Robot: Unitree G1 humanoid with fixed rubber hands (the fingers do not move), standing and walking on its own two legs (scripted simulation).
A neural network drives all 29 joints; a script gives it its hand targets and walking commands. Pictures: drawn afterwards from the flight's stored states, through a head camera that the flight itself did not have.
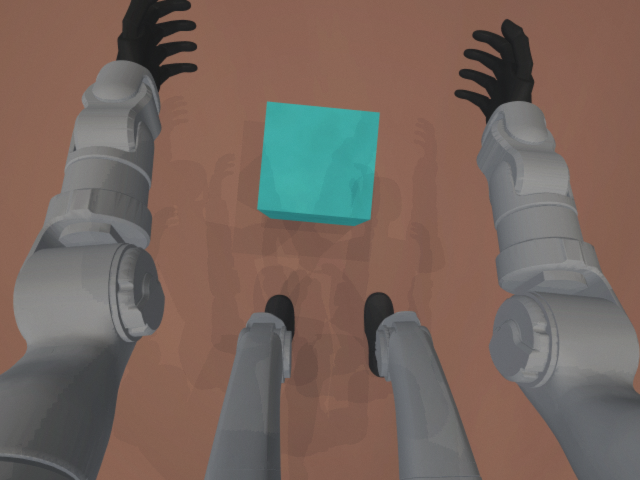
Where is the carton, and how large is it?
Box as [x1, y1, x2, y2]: [257, 102, 379, 225]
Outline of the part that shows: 267,102 257,208 271,218 348,225 355,225 369,219 379,112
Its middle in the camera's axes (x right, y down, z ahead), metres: +0.00 -0.15 +0.84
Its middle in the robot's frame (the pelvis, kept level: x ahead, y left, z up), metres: +0.51 +0.01 -0.52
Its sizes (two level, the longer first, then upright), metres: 0.210 0.200 0.250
